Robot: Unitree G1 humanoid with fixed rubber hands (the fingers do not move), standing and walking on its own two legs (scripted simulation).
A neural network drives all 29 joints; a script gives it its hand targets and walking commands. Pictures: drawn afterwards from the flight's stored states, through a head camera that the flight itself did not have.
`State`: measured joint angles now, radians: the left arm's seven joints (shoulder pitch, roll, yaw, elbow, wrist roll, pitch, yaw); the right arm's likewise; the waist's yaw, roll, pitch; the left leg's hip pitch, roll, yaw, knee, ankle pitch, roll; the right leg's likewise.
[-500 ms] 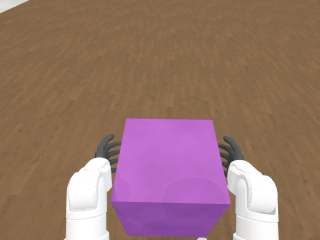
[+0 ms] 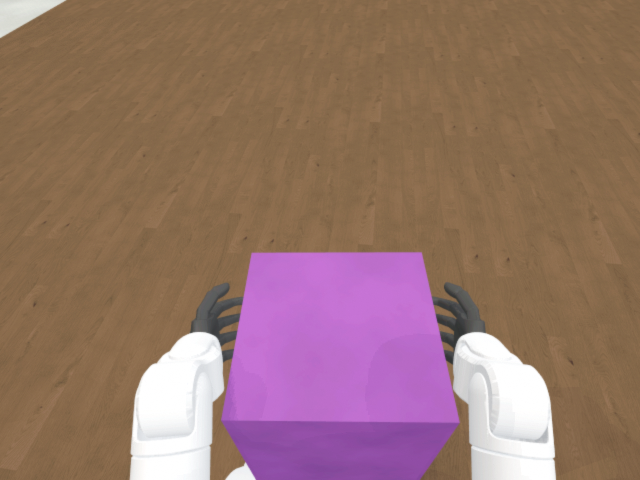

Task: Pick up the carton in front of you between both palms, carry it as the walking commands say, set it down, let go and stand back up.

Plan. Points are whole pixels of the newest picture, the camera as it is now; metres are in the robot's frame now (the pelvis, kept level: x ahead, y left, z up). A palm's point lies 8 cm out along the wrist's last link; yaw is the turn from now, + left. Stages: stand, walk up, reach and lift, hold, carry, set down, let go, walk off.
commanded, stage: carry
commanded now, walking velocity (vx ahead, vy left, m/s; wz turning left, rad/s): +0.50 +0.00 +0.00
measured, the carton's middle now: (336, 374) +0.26 +0.00 -0.01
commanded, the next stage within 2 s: none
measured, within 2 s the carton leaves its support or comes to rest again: neither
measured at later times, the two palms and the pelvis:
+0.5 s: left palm (228, 149) +0.62 +0.19 +0.09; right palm (401, 145) +0.61 -0.11 +0.10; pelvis +0.34 +0.05 +0.00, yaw -2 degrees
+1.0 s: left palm (275, 76) +0.94 +0.14 +0.07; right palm (404, 77) +0.94 -0.16 +0.06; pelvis +0.67 -0.01 +0.00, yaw +0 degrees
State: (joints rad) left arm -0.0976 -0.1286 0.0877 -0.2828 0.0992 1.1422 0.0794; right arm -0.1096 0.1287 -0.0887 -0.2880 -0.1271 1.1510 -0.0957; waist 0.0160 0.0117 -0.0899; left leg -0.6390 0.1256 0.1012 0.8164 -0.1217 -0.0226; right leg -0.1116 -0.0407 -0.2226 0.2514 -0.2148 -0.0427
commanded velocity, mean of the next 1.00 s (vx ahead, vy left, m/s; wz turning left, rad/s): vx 0.37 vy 0.00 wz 0.00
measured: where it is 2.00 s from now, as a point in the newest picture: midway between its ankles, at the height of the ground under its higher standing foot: (335, 321)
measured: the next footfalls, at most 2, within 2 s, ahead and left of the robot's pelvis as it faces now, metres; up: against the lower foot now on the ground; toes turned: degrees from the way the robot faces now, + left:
left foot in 0.18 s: +0.34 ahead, +0.13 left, +0.00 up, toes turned +10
right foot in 0.70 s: +0.75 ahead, -0.10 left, +0.00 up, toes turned -5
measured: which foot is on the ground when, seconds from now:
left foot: up 0.00-0.16, down 0.18-0.74, up 0.76-1.00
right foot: down 0.00-0.22, up 0.24-0.68, down 0.70-1.00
